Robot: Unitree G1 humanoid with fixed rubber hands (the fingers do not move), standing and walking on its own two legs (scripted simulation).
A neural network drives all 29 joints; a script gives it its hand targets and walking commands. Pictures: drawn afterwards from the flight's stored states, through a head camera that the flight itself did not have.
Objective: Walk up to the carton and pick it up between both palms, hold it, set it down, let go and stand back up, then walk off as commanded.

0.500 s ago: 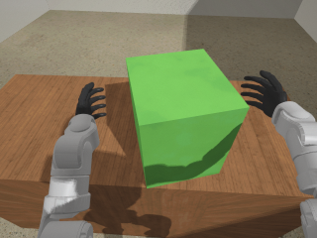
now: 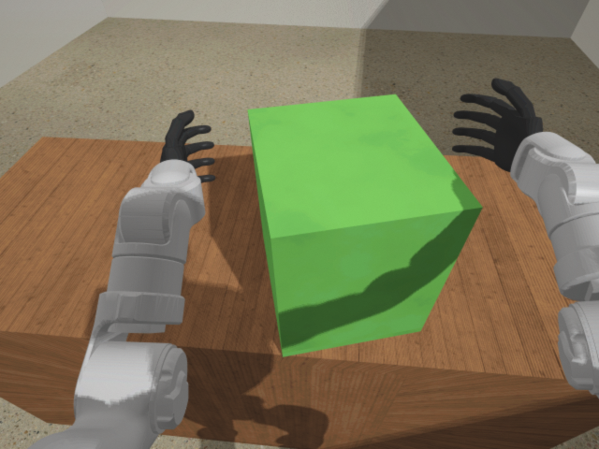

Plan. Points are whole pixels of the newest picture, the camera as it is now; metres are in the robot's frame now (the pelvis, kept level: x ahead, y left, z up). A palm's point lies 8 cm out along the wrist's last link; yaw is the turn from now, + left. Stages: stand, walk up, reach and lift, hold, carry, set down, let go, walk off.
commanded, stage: reach and lift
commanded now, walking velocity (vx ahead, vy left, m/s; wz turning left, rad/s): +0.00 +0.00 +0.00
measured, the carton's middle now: (338, 226) +0.47 +0.01 +0.04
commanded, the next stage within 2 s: none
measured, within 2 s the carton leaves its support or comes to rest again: neither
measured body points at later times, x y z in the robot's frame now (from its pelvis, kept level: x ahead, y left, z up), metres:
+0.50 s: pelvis +0.00 +0.00 +0.00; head +0.02 +0.01 +0.45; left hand +0.42 +0.22 +0.16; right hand +0.48 -0.19 +0.18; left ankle +0.02 +0.15 -0.74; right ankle +0.04 -0.09 -0.74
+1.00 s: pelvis +0.02 +0.00 +0.00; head +0.06 +0.00 +0.45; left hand +0.42 +0.22 +0.08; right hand +0.49 -0.17 +0.10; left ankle +0.02 +0.15 -0.74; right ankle +0.04 -0.09 -0.74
